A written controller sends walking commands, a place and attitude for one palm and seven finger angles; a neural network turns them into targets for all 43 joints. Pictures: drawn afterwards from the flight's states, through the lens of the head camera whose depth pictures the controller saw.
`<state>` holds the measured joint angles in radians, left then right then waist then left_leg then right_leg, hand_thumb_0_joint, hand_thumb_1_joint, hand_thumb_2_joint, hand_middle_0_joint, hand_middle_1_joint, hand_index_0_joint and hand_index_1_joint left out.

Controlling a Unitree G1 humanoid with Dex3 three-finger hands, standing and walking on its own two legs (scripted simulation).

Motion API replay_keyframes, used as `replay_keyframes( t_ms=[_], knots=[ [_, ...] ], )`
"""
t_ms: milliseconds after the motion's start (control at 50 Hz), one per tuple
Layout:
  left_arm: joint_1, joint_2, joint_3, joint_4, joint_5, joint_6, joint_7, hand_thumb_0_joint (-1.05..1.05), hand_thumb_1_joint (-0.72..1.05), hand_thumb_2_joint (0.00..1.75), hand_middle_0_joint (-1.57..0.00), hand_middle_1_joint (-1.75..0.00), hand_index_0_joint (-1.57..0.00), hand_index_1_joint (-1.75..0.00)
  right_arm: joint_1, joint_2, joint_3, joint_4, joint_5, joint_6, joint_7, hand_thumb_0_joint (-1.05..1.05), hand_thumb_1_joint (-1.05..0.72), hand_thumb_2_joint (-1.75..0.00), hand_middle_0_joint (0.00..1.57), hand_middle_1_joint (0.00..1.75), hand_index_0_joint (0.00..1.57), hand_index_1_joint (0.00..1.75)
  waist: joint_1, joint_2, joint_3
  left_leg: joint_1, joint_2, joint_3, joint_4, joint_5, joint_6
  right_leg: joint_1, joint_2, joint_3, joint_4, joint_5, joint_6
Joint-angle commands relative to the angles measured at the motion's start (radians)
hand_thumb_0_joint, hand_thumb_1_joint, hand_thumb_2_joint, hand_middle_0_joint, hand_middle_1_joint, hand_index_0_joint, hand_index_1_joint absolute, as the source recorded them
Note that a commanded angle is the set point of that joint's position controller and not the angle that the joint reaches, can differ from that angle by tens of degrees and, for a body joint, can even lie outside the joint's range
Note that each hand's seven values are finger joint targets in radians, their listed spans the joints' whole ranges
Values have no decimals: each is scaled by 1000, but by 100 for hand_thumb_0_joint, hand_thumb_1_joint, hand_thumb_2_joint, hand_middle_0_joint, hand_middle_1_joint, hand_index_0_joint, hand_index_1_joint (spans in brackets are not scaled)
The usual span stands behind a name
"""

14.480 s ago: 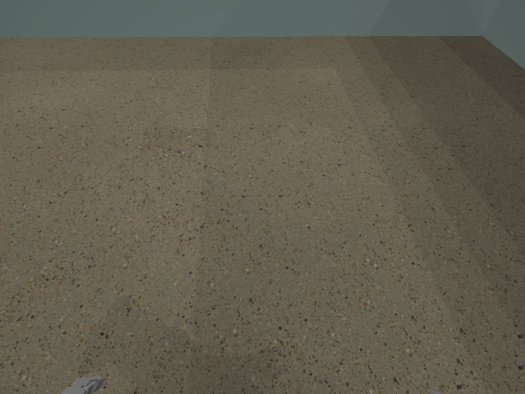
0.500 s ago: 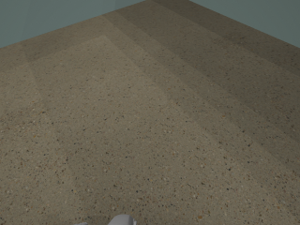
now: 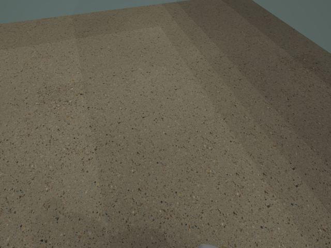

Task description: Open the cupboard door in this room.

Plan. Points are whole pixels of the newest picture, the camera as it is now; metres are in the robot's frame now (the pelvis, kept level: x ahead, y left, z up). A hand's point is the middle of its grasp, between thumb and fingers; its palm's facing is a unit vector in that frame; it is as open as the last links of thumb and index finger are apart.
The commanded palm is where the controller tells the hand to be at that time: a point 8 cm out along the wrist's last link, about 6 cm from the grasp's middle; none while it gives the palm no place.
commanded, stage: turn or walk to find it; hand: left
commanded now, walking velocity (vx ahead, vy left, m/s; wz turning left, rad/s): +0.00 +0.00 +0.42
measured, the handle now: out of the picture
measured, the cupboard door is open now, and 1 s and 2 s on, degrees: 0 0 0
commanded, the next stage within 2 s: stand and wait in 1.08 s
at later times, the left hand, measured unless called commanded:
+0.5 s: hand out of the picture -0.02 +0.17 -0.17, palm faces +0.26 -0.93 -0.24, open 7.4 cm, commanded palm none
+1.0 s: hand out of the picture -0.03 +0.20 -0.16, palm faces +0.42 -0.86 -0.28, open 7.4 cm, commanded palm none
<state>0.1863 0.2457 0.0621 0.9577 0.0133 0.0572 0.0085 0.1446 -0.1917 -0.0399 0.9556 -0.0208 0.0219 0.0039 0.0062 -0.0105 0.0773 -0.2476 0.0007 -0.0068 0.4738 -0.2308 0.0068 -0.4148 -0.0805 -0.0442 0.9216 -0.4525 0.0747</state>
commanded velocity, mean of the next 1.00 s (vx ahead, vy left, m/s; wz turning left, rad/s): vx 0.00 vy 0.00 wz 0.42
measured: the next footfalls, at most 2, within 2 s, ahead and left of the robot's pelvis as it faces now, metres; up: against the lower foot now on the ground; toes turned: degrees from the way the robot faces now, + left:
right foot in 0.12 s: +0.04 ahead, -0.13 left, +0.00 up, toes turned -2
left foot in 0.56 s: -0.03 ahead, +0.11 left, +0.00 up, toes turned +21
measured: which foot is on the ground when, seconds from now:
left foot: down 0.00-0.12, up 0.14-0.54, down 0.56-1.00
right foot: up 0.00-0.10, down 0.12-0.56, up 0.58-0.98, down 1.00-1.00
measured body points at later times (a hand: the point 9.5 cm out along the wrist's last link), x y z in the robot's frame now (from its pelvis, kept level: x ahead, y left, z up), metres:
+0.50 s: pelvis -0.02 -0.03 +0.00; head +0.02 -0.02 +0.44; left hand -0.04 +0.22 -0.15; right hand +0.10 -0.26 -0.15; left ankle -0.08 +0.10 -0.71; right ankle +0.00 -0.13 -0.74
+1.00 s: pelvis -0.03 -0.03 -0.01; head +0.00 -0.04 +0.44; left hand -0.05 +0.24 -0.14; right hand +0.13 -0.23 -0.16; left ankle -0.07 +0.10 -0.74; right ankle +0.01 -0.14 -0.74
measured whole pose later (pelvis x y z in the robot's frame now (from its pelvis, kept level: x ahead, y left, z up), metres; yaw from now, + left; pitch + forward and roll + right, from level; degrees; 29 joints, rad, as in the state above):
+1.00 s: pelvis -0.03 -0.03 -0.01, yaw +25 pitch +0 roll +1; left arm 0.15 0.21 0.05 0.92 0.01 0.02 0.01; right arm 0.19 -0.21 -0.06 0.96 -0.02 0.04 0.01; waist -0.02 0.02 0.06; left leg -0.30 -0.03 -0.07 0.56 -0.26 -0.01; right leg -0.27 -0.04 -0.06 0.56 -0.30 0.04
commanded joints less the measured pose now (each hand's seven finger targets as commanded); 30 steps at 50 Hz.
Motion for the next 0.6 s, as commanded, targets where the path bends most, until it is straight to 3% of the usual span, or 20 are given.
replay_keyframes(
  t_ms=[0, 40, 60, 80, 100, 120, 140, 160, 180, 200, 240, 320, 420, 460, 500, 520, 540, 560, 580],
  knots=[
    [9, 50, 4, -81, -7, -36, 6, 0, 90, 90, -20, -30, -20, -30, 33, -215, -64, -57, -5, -3, -12, 0, -90, -90, 20, 30, 20, 30, -26, 195, -127, 99, 226, -237, -83, 430, 152, 46, 31, -20, -179, 10, -2],
    [63, 57, 6, -66, -8, -44, 7, 0, 90, 90, -20, -30, -20, -30, 15, -210, -66, -67, -2, 1, -11, 0, -90, -90, 20, 30, 20, 30, 3, 181, -133, 26, 193, -244, -42, 381, 125, 167, 46, -32, -344, 125, -7],
    [108, 69, 11, -57, -6, -52, 10, 0, 90, 90, -20, -30, -20, -30, 6, -197, -66, -73, 3, 1, -10, 0, -90, -90, 20, 30, 20, 30, 27, 140, -146, -36, 158, -230, 13, 296, 89, 270, 31, -30, -481, 230, -9],
    [138, 131, 22, -54, 6, -63, 16, 0, 90, 90, -20, -30, -20, -30, 19, -144, -60, -82, 12, 0, -5, 0, -90, -90, 20, 30, 20, 30, 39, -25, -161, -178, 73, -157, 146, 88, 29, 404, -109, 105, -587, 259, -45],
    [135, 220, 40, -65, 18, -69, 22, 0, 90, 90, -20, -30, -20, -30, 15, -85, -47, -115, 12, 0, 1, 0, -90, -90, 20, 30, 20, 30, 43, -288, -124, -346, -62, -23, 360, -292, -37, 430, -353, 347, -634, 397, -158],
    [124, 210, 42, -78, 6, -69, 24, 0, 90, 90, -20, -30, -20, -30, -4, -145, -62, -107, 2, 18, -4, 0, -90, -90, 20, 30, 20, 30, 58, -267, -108, -297, -18, -88, 543, -351, -29, 261, -409, 361, -673, 327, -222],
    [59, 187, 38, -92, 7, -64, 26, 0, 90, 90, -20, -30, -20, -30, -13, -140, -69, -94, 2, 27, 0, 0, -90, -90, 20, 30, 20, 30, 28, -208, -41, -301, -8, -99, 670, -302, -24, 173, -367, 326, -689, 225, -229],
    [6, 155, 29, -106, 5, -62, 24, 0, 90, 90, -20, -30, -20, -30, 7, -138, -69, -73, -1, 31, 6, 0, -90, -90, 20, 30, 20, 30, 1, -141, -10, -311, 8, -91, 734, -235, -28, 148, -314, 237, -677, 207, -208],
    [-36, 126, 19, -116, 6, -64, 22, 0, 90, 90, -20, -30, -20, -30, 40, -128, -67, -53, -3, 33, 12, 0, -90, -90, 20, 30, 20, 30, -24, -129, -5, -305, 18, -74, 761, -174, -38, 145, -264, 144, -656, 236, -183],
    [-47, 105, 16, -119, 7, -67, 24, 0, 90, 90, -20, -30, -20, -30, 65, -121, -65, -40, -3, 32, 15, 0, -90, -90, 20, 30, 20, 30, -33, -125, -23, -298, 23, -56, 757, -144, -47, 167, -241, 94, -637, 311, -173],
    [-10, 104, 13, -111, 8, -74, 25, 0, 90, 90, -20, -30, -20, -30, 70, -115, -59, -34, -1, 32, 16, 0, -90, -90, 20, 30, 20, 30, -19, -157, -53, -292, 29, -35, 726, -130, -65, 230, -237, 48, -616, 417, -177],
    [75, 131, 20, -73, 13, -72, 24, 0, 90, 90, -20, -30, -20, -30, 5, -101, -46, -41, 2, 30, 14, 0, -90, -90, 20, 30, 20, 30, 26, -145, -67, -272, 35, 9, 561, -194, -78, 320, -263, 22, -585, 546, -197],
    [115, 169, 34, -42, 19, -63, 23, 0, 90, 90, -20, -30, -20, -30, -35, -86, -29, -52, 13, 14, 9, 0, -90, -90, 20, 30, 20, 30, 54, -187, -112, -184, 33, 65, 317, -252, -64, 379, -291, 3, -514, 693, -220],
    [101, 181, 36, -35, 16, -58, 21, 0, 90, 90, -20, -30, -20, -30, -3, -88, -26, -46, 14, 9, 6, 0, -90, -90, 20, 30, 20, 30, 34, -185, -130, -120, 23, 93, 208, -203, -56, 372, -288, -19, -476, 694, -203],
    [76, 171, 37, -28, 8, -53, 19, 0, 90, 90, -20, -30, -20, -30, 49, -104, -29, -32, 12, 0, 6, 0, -90, -90, 20, 30, 20, 30, -1, -148, -142, 26, 32, 100, 2, -38, -43, 294, -265, -70, -393, 605, -143],
    [75, 145, 35, -39, -1, -45, 17, 0, 90, 90, -20, -30, -20, -30, 88, -152, -39, -27, 9, -11, 6, 0, -90, -90, 20, 30, 20, 30, -29, -21, -161, 164, 91, 23, -98, 111, -16, 170, -218, -115, -275, 468, -88],
    [81, 82, 23, -73, -6, -38, 9, 0, 90, 90, -20, -30, -20, -30, 116, -253, -62, -31, 0, -17, 3, 0, -90, -90, 20, 30, 20, 30, -41, 273, -156, 284, 327, -286, -124, 414, 89, -88, -83, -160, -86, 28, -11],
    [12, 63, 4, -102, 3, -31, 12, 0, 90, 90, -20, -30, -20, -30, 167, -290, -69, -16, 4, -8, -5, 0, -90, -90, 20, 30, 20, 30, -75, 287, -141, 237, 415, -336, -140, 578, 175, -128, -44, -88, 59, -198, -4],
    [-22, 61, 8, -93, 4, -19, 20, 0, 90, 90, -20, -30, -20, -30, 166, -269, -66, 0, 2, -13, -18, 0, -90, -90, 20, 30, 20, 30, -73, 313, -153, 216, 381, -314, -135, 580, 173, -140, -45, -8, 131, -173, -3]
  ],
)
